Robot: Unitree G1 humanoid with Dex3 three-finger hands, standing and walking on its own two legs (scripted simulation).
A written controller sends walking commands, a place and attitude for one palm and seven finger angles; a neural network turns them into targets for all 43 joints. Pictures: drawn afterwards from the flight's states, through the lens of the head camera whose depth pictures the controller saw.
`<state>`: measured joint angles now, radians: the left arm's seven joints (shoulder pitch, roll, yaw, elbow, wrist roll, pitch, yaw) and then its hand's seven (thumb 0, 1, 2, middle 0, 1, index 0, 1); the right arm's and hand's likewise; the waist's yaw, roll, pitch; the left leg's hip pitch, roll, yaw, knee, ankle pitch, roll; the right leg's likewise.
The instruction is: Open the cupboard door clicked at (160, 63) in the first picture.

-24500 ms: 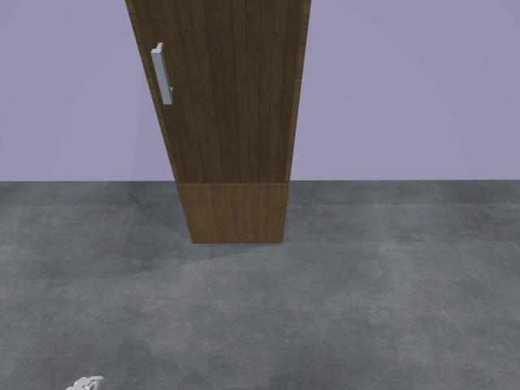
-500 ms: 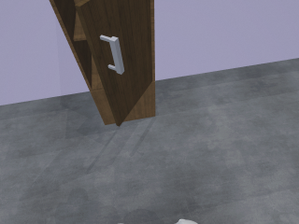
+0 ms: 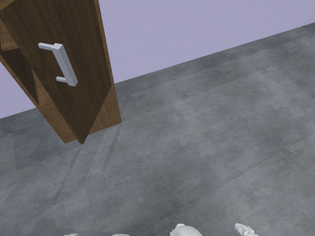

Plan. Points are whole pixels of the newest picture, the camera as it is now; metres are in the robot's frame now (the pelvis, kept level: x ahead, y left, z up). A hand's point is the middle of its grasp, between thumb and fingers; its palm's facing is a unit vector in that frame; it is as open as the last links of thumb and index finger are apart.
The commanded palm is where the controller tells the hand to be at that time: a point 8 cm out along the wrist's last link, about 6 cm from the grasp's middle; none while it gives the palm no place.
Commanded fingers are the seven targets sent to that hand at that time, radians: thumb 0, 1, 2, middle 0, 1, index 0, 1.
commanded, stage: walk to a spot facing it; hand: left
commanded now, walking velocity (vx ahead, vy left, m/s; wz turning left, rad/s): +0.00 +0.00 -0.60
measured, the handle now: (59, 65) +0.51 +0.33 +0.09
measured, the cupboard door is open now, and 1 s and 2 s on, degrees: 51 51 51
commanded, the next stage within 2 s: none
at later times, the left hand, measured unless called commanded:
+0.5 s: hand (116, 220) +0.16 +0.13 -0.16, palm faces -0.30 -0.93 -0.23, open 7.4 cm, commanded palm none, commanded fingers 0.00 0.90 0.90 -0.20 -0.30 -0.20 -0.30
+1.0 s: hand (191, 148) +0.41 -0.09 -0.16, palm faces -0.66 -0.73 -0.18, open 7.4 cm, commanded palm none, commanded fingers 0.00 0.90 0.90 -0.20 -0.30 -0.20 -0.30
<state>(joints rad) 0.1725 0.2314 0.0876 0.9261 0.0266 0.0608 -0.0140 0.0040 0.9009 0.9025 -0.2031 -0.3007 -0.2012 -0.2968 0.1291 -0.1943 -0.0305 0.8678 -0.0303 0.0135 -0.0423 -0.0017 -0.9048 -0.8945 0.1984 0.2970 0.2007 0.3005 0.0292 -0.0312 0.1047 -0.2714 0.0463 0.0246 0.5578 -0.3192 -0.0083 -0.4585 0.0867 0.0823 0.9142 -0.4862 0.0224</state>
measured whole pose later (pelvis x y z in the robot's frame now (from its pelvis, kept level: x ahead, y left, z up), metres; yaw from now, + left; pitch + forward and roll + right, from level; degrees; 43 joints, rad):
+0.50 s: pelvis +0.03 -0.04 +0.01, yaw -18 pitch +2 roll +1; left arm 0.19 0.21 0.06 0.92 0.03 0.02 -0.02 0.00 0.90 0.90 -0.20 -0.30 -0.20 -0.30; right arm 0.20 -0.24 -0.06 0.90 -0.02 0.05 0.00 0.00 -0.91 -0.89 0.20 0.30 0.20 0.30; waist 0.00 0.00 0.09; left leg -0.43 0.06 0.05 0.87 -0.45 -0.06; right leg -0.27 0.05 0.07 0.50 -0.26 -0.04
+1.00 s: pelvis +0.17 -0.13 -0.01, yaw -37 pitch +1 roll +0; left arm 0.01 0.21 0.06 0.90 0.03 0.01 -0.07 0.01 0.91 0.90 -0.20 -0.30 -0.19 -0.30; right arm 0.53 -0.17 -0.01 1.06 -0.04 -0.03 -0.02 0.00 -0.90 -0.89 0.20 0.30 0.20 0.30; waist -0.07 0.01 0.12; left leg 0.03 0.17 0.30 0.52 -0.49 -0.09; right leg -0.48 -0.01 -0.15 0.66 -0.25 -0.07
